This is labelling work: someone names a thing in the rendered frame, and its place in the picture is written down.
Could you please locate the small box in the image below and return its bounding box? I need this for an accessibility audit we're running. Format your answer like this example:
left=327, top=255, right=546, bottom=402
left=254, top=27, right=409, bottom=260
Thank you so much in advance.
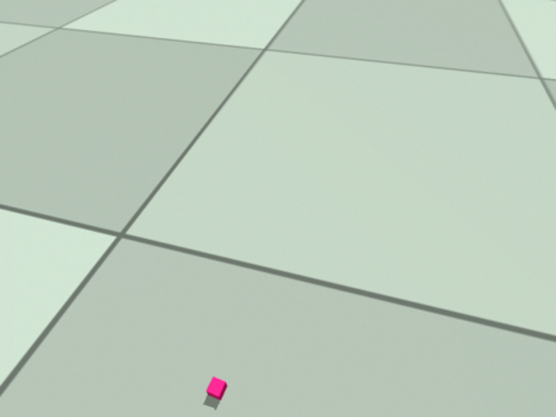
left=206, top=377, right=227, bottom=400

